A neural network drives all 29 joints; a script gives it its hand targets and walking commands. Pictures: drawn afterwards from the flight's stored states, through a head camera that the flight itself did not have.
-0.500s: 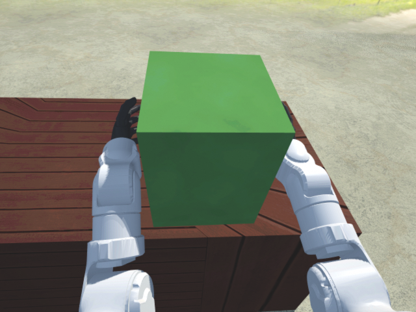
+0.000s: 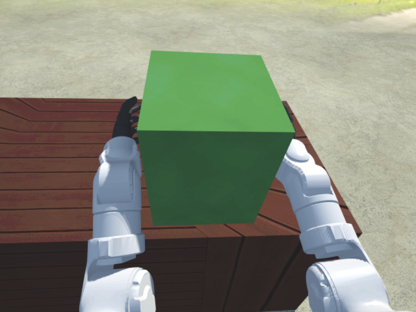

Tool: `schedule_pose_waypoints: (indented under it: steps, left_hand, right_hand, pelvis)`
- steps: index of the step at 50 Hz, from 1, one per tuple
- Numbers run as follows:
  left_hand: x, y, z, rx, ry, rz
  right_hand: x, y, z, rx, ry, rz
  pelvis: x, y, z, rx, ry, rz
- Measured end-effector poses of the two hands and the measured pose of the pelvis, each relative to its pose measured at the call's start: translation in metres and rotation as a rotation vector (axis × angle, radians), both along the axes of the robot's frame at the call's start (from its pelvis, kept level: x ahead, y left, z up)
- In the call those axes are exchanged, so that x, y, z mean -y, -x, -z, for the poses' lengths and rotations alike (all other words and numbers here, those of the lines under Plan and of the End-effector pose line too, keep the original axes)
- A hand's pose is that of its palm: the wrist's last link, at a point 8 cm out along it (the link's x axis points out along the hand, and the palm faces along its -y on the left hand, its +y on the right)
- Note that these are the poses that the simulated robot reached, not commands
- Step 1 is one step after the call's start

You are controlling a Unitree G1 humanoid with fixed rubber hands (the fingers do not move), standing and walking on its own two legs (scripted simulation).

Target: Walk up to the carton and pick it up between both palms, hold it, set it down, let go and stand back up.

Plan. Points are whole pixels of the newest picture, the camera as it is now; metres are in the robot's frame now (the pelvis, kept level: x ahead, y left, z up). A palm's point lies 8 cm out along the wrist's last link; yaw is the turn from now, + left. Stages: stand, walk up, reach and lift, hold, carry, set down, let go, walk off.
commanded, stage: hold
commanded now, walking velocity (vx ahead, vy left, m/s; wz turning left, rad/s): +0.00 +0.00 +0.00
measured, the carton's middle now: (205, 142) +0.37 +0.01 +0.18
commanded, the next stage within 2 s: none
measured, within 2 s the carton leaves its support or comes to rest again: neither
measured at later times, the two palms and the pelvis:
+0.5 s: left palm (123, 142) +0.35 +0.15 +0.19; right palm (282, 142) +0.36 -0.14 +0.18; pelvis +0.00 +0.00 +0.00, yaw +0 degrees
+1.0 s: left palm (123, 142) +0.36 +0.15 +0.19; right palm (280, 142) +0.36 -0.14 +0.18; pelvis +0.00 +0.00 +0.00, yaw +0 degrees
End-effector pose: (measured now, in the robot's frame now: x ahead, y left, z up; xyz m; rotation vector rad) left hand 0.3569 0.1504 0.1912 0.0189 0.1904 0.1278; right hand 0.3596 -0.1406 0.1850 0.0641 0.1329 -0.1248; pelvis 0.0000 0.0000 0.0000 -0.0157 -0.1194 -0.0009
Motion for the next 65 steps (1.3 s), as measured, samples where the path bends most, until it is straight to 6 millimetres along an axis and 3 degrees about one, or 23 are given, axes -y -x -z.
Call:
schedule_pose_waypoints:
  steps: [65]
  left_hand:
    - [-0.0040, 0.0012, 0.0034, 0.003, -0.007, 0.001]
  right_hand:
    - [-0.0040, 0.0007, 0.0037, 0.002, -0.008, -0.001]
  pelvis:
    - [-0.0028, 0.0004, 0.0003, -0.014, 0.003, -0.001]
